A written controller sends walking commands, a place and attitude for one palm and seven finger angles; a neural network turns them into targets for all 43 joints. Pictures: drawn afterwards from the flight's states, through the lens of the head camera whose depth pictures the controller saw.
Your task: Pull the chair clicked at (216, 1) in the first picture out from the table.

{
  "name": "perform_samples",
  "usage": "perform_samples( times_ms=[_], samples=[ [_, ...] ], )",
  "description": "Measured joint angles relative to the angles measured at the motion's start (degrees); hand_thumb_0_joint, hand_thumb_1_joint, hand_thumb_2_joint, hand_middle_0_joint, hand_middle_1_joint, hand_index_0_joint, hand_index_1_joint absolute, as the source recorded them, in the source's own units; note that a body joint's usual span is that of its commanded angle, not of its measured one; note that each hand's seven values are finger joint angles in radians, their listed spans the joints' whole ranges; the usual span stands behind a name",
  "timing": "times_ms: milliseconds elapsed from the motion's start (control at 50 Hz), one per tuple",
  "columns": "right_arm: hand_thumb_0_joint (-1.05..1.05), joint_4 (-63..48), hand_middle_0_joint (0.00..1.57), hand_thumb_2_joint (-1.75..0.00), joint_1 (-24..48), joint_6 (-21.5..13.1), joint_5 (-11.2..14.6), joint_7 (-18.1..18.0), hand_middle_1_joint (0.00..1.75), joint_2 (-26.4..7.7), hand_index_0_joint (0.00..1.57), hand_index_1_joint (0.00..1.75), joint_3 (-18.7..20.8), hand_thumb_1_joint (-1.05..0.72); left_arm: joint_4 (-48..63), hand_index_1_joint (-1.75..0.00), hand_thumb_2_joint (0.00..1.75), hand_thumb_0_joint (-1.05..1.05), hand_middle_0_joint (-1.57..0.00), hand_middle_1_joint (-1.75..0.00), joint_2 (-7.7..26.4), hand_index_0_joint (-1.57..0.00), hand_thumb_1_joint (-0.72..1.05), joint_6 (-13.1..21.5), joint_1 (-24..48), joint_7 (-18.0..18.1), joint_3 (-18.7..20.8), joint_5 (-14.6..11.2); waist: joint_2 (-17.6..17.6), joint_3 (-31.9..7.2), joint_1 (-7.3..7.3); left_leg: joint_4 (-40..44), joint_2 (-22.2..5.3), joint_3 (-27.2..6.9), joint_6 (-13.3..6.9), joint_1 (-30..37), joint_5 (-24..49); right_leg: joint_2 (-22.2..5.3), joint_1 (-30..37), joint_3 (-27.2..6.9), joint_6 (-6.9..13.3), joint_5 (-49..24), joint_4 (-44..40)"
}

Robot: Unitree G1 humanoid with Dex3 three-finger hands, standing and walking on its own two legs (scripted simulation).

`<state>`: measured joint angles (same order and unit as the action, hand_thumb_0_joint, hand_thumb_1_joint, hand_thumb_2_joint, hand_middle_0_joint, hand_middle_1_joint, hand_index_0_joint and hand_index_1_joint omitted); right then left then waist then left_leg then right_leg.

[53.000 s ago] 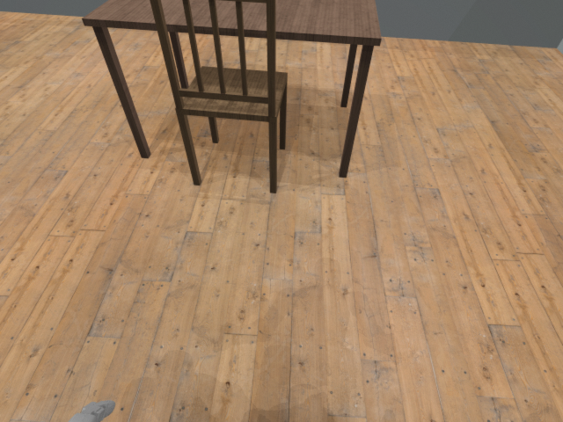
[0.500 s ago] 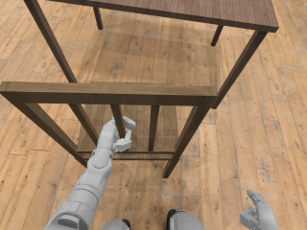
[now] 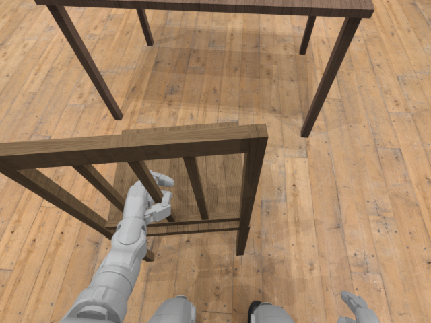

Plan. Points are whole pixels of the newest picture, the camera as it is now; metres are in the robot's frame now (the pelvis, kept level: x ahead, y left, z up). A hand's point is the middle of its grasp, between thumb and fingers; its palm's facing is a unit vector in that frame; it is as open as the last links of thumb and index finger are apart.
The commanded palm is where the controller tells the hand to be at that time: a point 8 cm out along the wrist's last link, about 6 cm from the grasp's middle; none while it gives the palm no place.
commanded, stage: stop walking, hand still on the chair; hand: left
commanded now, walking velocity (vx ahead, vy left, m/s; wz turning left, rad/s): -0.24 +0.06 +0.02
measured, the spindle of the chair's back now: (157, 195) +0.36 +0.13 -0.06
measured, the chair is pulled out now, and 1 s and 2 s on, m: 0.56 0.67 0.67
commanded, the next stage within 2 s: open the thumb and straighten the fingers in 1.00 s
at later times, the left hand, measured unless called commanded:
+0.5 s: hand (154, 254) +0.24 +0.12 -0.05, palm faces -0.09 -0.98 -0.15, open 5.1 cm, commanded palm +0.22 +0.18 -0.06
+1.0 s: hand (153, 260) +0.23 +0.12 -0.05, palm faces -0.10 -0.98 -0.14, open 5.1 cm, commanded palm +0.21 +0.18 -0.06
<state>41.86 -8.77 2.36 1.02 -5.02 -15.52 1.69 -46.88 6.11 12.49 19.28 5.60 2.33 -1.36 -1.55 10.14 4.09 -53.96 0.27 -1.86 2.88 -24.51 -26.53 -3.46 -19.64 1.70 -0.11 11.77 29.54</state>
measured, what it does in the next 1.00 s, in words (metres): steps on the spot: left foot, then right foot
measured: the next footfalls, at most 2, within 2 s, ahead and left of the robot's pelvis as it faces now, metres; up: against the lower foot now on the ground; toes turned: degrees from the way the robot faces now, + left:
left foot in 0.14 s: -0.05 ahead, +0.17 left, +0.00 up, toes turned +5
right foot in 0.34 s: -0.02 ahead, -0.08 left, +0.00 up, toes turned -3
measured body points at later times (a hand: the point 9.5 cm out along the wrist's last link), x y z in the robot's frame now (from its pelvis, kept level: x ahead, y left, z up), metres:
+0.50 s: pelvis -0.07 +0.03 +0.00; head -0.04 +0.01 +0.45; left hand +0.24 +0.18 -0.04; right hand +0.02 -0.19 -0.14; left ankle -0.09 +0.17 -0.74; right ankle -0.06 -0.08 -0.74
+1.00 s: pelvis -0.07 +0.04 +0.00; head -0.06 +0.02 +0.45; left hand +0.23 +0.18 -0.04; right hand +0.02 -0.21 -0.13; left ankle -0.09 +0.17 -0.74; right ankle -0.06 -0.08 -0.74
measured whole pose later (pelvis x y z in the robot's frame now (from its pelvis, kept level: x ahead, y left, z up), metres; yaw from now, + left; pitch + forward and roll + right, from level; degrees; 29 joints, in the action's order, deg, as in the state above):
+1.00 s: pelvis -0.07 +0.04 +0.00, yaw -1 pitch -1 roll +0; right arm 42.1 -14.0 3.1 1.6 -6.1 -12.1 0.1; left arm -54.0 4.1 10.2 16.9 4.9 -5.1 -2.4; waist -1.5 3.0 1.9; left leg -26.2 -3.1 5.7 1.2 -9.3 -15.4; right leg -1.5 -12.9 1.7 -0.2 13.5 27.7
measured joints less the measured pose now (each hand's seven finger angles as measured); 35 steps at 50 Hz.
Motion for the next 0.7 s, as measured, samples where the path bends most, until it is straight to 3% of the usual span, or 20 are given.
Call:
perform_samples(
  times_ms=[80,120,140,180,220,280,360,400,500,700],
  samples=[
    [0.01,-1.5,0.20,-0.90,-1.0,0.7,0.6,-1.1,0.30,-3.2,0.20,0.30,1.2,-0.91,-0.8,-1.44,0.80,0.04,-0.29,-1.21,-0.5,-0.50,0.73,-2.4,2.0,0.7,-2.2,0.4,1.4,-1.3,1.17,8.3,-1.0,1.4,-0.2,5.6,0.5,-1.9,-1.7,1.1,-0.8,-0.8,1.2],
    [0.01,-2.5,0.20,-0.90,-1.3,1.2,0.7,-1.6,0.30,-4.0,0.20,0.30,1.5,-0.91,-0.4,-1.44,0.80,0.03,-0.27,-1.23,-0.8,-0.50,0.74,-3.5,2.6,0.9,-3.5,0.4,2.0,-1.8,1.53,16.7,-2.1,2.4,-0.3,9.2,5.0,-2.5,-2.9,1.6,-1.5,-1.3,2.0],
    [0.01,-3.1,0.20,-0.90,-1.4,1.4,0.7,-2.0,0.30,-4.4,0.20,0.30,1.6,-0.91,0.7,-1.44,0.80,0.03,-0.26,-1.24,-0.9,-0.50,0.74,-4.3,2.7,0.8,-4.4,0.3,2.0,-1.8,1.56,21.9,-2.8,3.0,-0.6,11.7,8.6,-2.6,-3.4,1.8,-1.9,-1.4,2.8],
    [0.01,-3.4,0.20,-0.90,-0.6,1.3,0.5,-2.6,0.30,-2.6,0.20,0.30,1.8,-0.91,2.9,-1.44,0.80,0.03,-0.24,-1.25,0.1,-0.50,0.75,-5.5,3.1,0.6,-5.9,-0.1,5.3,-0.1,0.42,25.4,-1.2,5.2,-1.0,14.4,8.1,-4.0,-3.7,-0.1,-2.0,-1.7,4.1],
    [0.01,-4.4,0.20,-0.90,-1.5,1.0,0.2,-2.2,0.30,-0.6,0.20,0.30,1.3,-0.91,2.8,-1.44,0.80,0.03,-0.22,-1.24,0.5,-0.50,0.76,-6.0,2.7,0.2,-6.9,-0.6,6.0,-0.3,-0.95,25.7,-1.4,6.4,-1.5,14.8,8.6,-2.6,-3.9,-1.1,-1.3,4.0,8.1],
    [0.01,-4.8,0.19,-0.90,-3.4,0.0,-0.3,-0.4,0.30,2.2,0.20,0.30,0.3,-0.91,1.2,-1.44,0.80,0.03,-0.20,-1.23,0.0,-0.50,0.77,-6.5,1.6,-0.7,-7.2,-0.7,3.0,-1.7,-1.12,25.6,-3.4,5.7,-1.6,14.1,9.3,0.9,-1.9,0.6,-0.3,11.1,13.1],
    [0.00,-3.5,0.20,-0.90,-5.7,0.0,0.2,1.9,0.30,4.7,0.20,0.30,-2.2,-0.91,0.1,-1.44,0.81,0.03,-0.24,-1.22,-0.8,-0.50,0.75,-5.7,-0.1,-1.9,-7.5,-0.6,-0.2,-3.3,-2.65,22.0,-4.6,5.5,-1.1,12.2,7.7,2.9,6.6,1.9,0.5,3.7,-0.6],
    [0.00,-2.0,0.20,-0.90,-5.4,0.4,0.3,2.2,0.30,5.3,0.20,0.30,-2.9,-0.91,-1.0,-1.44,0.81,0.04,-0.25,-1.20,-1.6,-0.50,0.75,-5.0,-0.6,-1.9,-7.1,-1.2,-2.8,-2.7,-2.05,21.4,-6.0,4.7,-0.6,12.4,7.4,4.2,8.1,2.7,0.8,2.3,-2.4],
    [-0.01,-0.3,0.21,-0.89,-5.1,1.2,0.9,0.8,0.30,5.5,0.21,0.30,-2.8,-0.93,-3.2,-1.44,0.82,0.04,-0.27,-1.19,-1.6,-0.50,0.73,-4.9,-1.7,-1.5,-6.9,-1.2,-1.8,-4.2,-1.37,24.1,-4.8,5.4,-0.9,14.1,9.2,3.1,8.0,2.2,0.7,2.6,-1.5],
    [0.00,0.1,0.20,-0.89,-5.5,0.8,0.3,-0.7,0.30,1.5,0.20,0.30,-0.9,-0.91,-7.3,-1.44,0.83,0.04,-0.26,-1.21,-1.6,-0.50,0.73,-3.8,-2.5,-0.5,-6.8,-1.0,0.4,-7.6,-1.45,26.6,-4.0,6.9,-1.4,15.5,10.5,2.4,7.7,0.7,0.3,2.1,-1.7]
  ],
)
